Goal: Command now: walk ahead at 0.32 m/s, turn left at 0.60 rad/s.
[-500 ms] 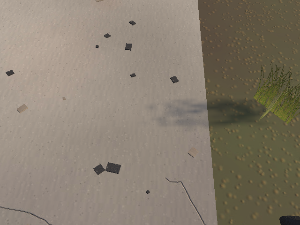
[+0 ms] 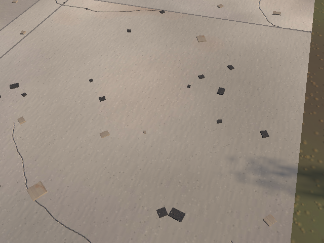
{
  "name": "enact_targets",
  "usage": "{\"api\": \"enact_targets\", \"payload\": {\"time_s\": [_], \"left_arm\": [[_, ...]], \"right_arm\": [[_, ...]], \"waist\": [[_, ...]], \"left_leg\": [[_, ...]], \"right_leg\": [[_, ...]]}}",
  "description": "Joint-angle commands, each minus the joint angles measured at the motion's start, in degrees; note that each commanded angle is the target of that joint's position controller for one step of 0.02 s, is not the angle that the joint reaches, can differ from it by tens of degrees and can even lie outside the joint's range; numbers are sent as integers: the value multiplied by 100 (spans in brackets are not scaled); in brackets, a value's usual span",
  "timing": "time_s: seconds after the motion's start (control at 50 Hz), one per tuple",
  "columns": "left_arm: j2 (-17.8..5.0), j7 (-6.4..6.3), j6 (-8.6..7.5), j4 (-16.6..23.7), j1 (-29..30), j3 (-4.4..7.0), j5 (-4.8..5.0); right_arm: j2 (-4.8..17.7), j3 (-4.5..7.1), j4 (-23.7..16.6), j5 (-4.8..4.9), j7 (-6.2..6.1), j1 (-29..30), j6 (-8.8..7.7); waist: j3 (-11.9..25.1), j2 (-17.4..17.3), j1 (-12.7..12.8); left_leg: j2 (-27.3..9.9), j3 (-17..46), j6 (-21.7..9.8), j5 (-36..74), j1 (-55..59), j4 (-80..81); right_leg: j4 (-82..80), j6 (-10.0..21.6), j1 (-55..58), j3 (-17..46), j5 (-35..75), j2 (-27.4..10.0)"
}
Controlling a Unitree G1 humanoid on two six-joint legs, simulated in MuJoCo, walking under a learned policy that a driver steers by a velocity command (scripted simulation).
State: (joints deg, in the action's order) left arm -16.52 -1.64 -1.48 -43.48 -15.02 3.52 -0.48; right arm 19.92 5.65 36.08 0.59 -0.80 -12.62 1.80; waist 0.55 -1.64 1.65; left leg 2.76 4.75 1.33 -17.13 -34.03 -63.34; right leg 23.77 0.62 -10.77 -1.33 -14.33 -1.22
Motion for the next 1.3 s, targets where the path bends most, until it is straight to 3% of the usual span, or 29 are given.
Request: {"api": "enact_targets", "payload": {"time_s": [0.02, 0.12, 0.22, 0.26, 0.28, 0.3, 0.32, 0.34, 0.36, 0.38, 0.4, 0.42, 0.44, 0.5, 0.62, 0.74, 0.78, 0.82, 0.84, 0.86, 0.88, 0.9, 0.92, 0.94, 0.96, 1.02, 1.16, 1.24, 1.3], "left_arm": [[-811, -51, -166, 393, 29, 187, -3], [-1066, 14, -190, 293, -296, 288, 16], [-1285, 115, -187, 172, -317, 391, 164], [-1361, 155, -143, 114, -313, 426, 241], [-1416, 158, -118, 113, -187, 436, 272], [-1302, 156, -113, 103, -182, 392, 280], [-1026, 147, -138, 151, -307, 284, 172], [-288, 159, -234, 641, -338, 28, -146], [-595, 161, -435, 742, 82, 56, 63], [-1018, 197, -552, 869, 526, 163, 310], [-981, 198, -624, 839, 521, 138, 266], [-966, 176, -645, 742, 468, 147, 93], [-970, 189, -618, 698, 379, 175, 6], [-779, 275, -455, 521, 214, 137, -33], [-338, 369, -452, 802, 1526, -63, 50], [-493, 515, -522, 1008, 2003, -22, 87], [-613, 498, -518, 958, 1673, 42, 64], [-965, 408, -507, 673, 289, 215, 35], [-1367, 366, -486, 565, -663, 300, -42], [-1342, 420, -461, 323, -1028, 312, 34], [-844, 391, -440, 347, -946, 191, 163], [-725, 340, -408, 387, -451, 142, 152], [-692, 321, -384, 420, -114, 112, 79], [-622, 318, -389, 433, 77, 88, 16], [-532, 309, -417, 436, 161, 56, -45], [-535, 312, -523, 275, 177, 73, 29], [-844, 224, -490, 6, -74, 147, 44], [-969, 196, -334, -206, -404, 198, 126], [-1155, 119, -171, -211, -328, 263, 168]], "right_arm": [[299, 73, -536, 40, 42, 528, -157], [84, -44, -744, 60, 170, 902, -236], [54, -113, -827, 85, 319, 1055, -247], [138, -84, -829, 82, 347, 958, -232], [224, -20, -748, 66, 346, 621, -230], [455, 133, -512, 66, 321, -99, -218], [876, 355, -182, 130, 244, -1217, -179], [1707, 477, -191, 181, 145, -1490, -202], [1423, 341, -395, 136, 192, -1472, -367], [972, 188, -303, 74, 226, -1296, -490], [764, 114, -272, 53, 228, -1075, -540], [595, 48, -324, 43, 216, -668, -533], [483, -8, -383, -16, 195, -376, -530], [431, -56, -293, -58, 107, -169, -588], [585, -43, 235, 18, -6, -775, -622], [610, -21, 677, 46, -36, -1224, -522], [689, 4, 707, 37, -52, -1174, -460], [652, -50, 651, -22, -55, -994, -403], [300, -175, 545, -168, -45, -1285, -427], [-187, -314, 675, -23, 15, -2056, -518], [455, -199, 658, 92, 44, -1435, -590], [632, -143, 429, 178, 64, -703, -637], [551, -175, 339, 107, 56, -325, -676], [474, -156, 322, 24, 59, -243, -688], [362, -160, 387, 36, 73, -440, -655], [53, -232, 488, 66, 50, -595, -493], [-130, -314, 139, 41, 184, 638, -567], [-95, -298, -143, 65, 313, 1161, -559], [99, -188, -288, 34, 399, 1047, -533]], "waist": [[-323, 910, 176], [-441, 965, 371], [-599, 937, 340], [-562, 907, 211], [-377, 865, -74], [84, 629, -466], [750, 170, -947], [1026, -1750, -660], [1686, -1217, -894], [935, -775, -921], [594, -591, -717], [339, -257, -485], [194, -341, -271], [77, -248, -62], [-373, -201, -537], [-552, -247, -588], [-279, -381, -388], [779, -415, 360], [1770, 404, 520], [2524, 1915, 243], [1941, 1161, 498], [952, 750, 460], [386, 235, 286], [84, 170, 93], [85, 322, -93], [-66, 547, -224], [-380, 435, 189], [-535, 365, 327], [-307, 543, 78]], "left_leg": [[-397, -51, 158, 429, -1343, -194], [-654, -252, 226, 746, -1073, 1138], [-712, -650, -93, 404, -87, 2213], [-584, -840, -330, 166, 361, 2538], [-365, -1040, -482, 220, 1002, 2871], [-66, -1178, -666, 466, 2189, 3195], [-69, -751, -903, 416, 3876, 3269], [-1730, 2484, -1837, -490, 5347, 3884], [-2279, 4360, -2358, -1605, 5465, 4918], [-2200, 3609, -2150, -1169, 5118, 4981], [-1977, 2949, -1977, -615, 4516, 4874], [-1732, 2387, -1812, -4, 3860, 4835], [-1513, 2003, -1735, 508, 3353, 4936], [-1325, 1328, -1737, 1811, 2757, 5173], [-975, 527, -1336, 1925, 2362, 5349], [-1489, 826, -1218, 2443, 3584, 4870], [-1462, 791, -1105, 3984, 3873, 4329], [-1067, 481, -852, 5272, 3358, 2572], [-546, 372, -625, 3282, 1826, 716], [419, 444, -277, -1565, 14, -1101], [83, 766, -313, -1515, -590, -1515], [-229, 468, -328, -975, -843, -1392], [-500, 232, -325, -533, -697, -1078], [-682, 163, -300, -268, -498, -739], [-825, 191, -286, -106, -167, -565], [-964, 106, -154, 54, -59, -1], [-823, -261, -131, 2283, 0, 2330], [-724, -353, -314, 2087, -310, 2910], [-391, -730, -582, 1145, 51, 3008]], "right_leg": [[-1534, 747, 798, 1240, -1150, -1361], [-1644, 860, 991, 574, -398, -1551], [-1525, 761, 723, -97, -12, -1676], [-1237, 691, 766, -246, 482, -1772], [-707, 589, 661, -472, 1486, -1713], [422, 419, 380, -873, 2646, -1468], [2097, 144, -510, -1148, 2560, -1123], [4436, -352, -3029, -1015, -1475, -238], [5330, -319, -3825, 412, -1907, 109], [5412, -158, -4313, 523, -1343, -180], [5007, -30, -4103, 510, -861, -394], [4532, -42, -3701, 543, -496, -567], [4166, -61, -3290, 587, -211, -642], [3589, -261, -2861, 367, 332, -557], [1220, -328, -2326, 131, 2320, -181], [429, 100, -2562, 259, 1890, -72], [431, 287, -2021, 33, 1255, 158], [496, 695, 176, -44, 1519, 133], [883, 1238, 2319, 1413, 1751, -1064], [31, 2046, 3812, 4169, 307, -2183], [-465, 1749, 3436, 4238, -716, -1979], [-648, 1521, 2509, 3341, -609, -1808], [-837, 1417, 1573, 2775, 11, -1594], [-982, 1394, 958, 2392, 582, -1410], [-1145, 1353, 630, 2070, 851, -1282], [-1549, 1377, 160, 1274, 1328, -1205], [-1817, 1000, 266, -167, 1847, -940], [-1584, 883, 1203, -354, 2077, -1279], [-733, 684, 1756, -576, 4097, -1409]]}}
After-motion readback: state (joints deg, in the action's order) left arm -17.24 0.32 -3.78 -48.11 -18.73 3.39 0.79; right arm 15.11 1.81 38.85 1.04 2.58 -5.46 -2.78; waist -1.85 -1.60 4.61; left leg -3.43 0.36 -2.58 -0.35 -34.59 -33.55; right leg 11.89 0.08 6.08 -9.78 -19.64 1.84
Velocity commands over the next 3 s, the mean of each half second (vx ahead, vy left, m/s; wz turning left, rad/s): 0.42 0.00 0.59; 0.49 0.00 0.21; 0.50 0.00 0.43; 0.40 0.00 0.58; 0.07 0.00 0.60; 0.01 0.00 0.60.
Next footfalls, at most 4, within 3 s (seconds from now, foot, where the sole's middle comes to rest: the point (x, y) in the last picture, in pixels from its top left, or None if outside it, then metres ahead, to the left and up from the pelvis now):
0.32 left None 0.19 0.20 -0.78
0.82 right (150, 227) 0.58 0.13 -0.78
1.36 left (77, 192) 0.75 0.48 -0.78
1.82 right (86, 134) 1.10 0.51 -0.78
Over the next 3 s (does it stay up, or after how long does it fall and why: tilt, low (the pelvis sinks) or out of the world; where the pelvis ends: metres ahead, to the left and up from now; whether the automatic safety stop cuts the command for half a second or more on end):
stays up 0.98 0.57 0.00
